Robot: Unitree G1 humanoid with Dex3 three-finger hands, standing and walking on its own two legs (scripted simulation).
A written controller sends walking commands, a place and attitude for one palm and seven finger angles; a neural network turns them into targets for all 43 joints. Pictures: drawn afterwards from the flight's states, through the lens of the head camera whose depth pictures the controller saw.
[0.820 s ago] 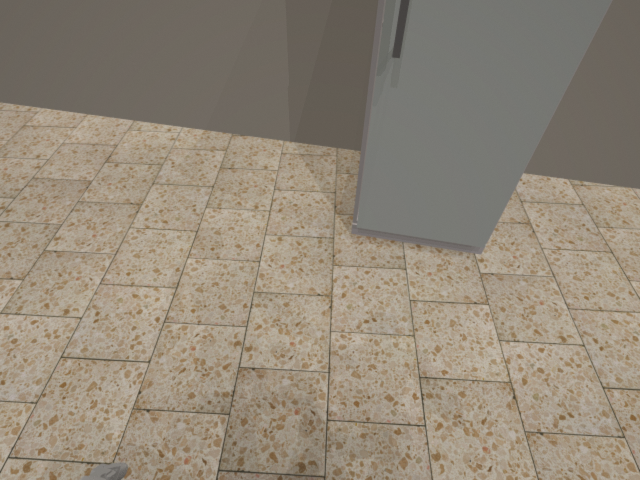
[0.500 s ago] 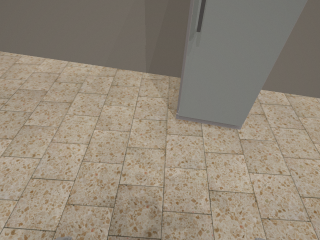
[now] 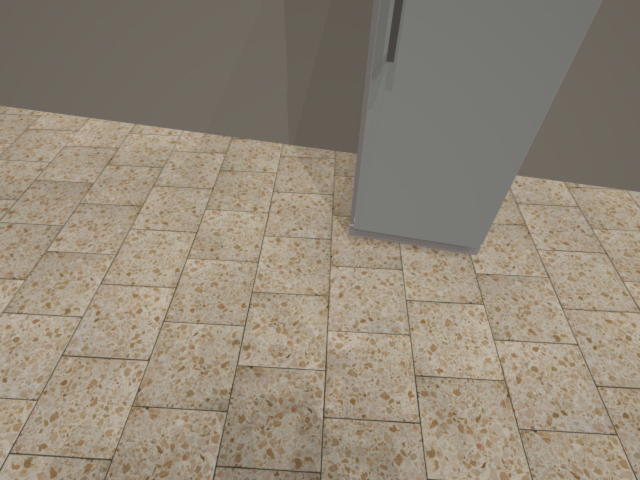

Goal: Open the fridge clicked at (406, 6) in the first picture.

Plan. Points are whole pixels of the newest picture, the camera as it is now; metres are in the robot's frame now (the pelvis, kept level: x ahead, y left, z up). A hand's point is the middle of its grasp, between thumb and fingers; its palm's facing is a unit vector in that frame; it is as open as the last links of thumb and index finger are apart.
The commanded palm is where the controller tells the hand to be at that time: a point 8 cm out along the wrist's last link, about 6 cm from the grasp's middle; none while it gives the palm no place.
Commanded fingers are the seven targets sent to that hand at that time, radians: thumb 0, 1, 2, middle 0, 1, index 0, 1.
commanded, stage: look at it before walking up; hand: left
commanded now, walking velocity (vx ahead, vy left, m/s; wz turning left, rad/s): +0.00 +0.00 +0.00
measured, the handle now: out of the picture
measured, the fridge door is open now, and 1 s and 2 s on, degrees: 0 0 0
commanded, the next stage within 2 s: walk to a spot facing it in 0.62 s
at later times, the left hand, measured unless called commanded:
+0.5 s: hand out of the picture +0.07 +0.24 -0.16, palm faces -0.04 -0.94 -0.33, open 7.4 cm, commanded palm none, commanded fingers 0.00 0.90 0.90 -0.20 -0.30 -0.20 -0.30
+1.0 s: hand out of the picture +0.06 +0.20 -0.18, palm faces -0.10 -0.96 -0.24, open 7.4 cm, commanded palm none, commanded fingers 0.00 0.90 0.90 -0.20 -0.30 -0.20 -0.30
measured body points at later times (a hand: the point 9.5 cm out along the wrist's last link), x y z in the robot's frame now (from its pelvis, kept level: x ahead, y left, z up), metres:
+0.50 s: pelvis +0.00 +0.00 +0.00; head +0.00 +0.00 +0.45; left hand +0.07 +0.29 -0.13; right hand +0.08 -0.30 -0.13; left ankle +0.00 +0.13 -0.74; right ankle +0.00 -0.12 -0.74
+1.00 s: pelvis +0.03 -0.01 -0.01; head +0.03 -0.02 +0.44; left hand +0.07 +0.25 -0.16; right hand +0.05 -0.28 -0.16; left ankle +0.00 +0.13 -0.74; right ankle +0.01 -0.11 -0.73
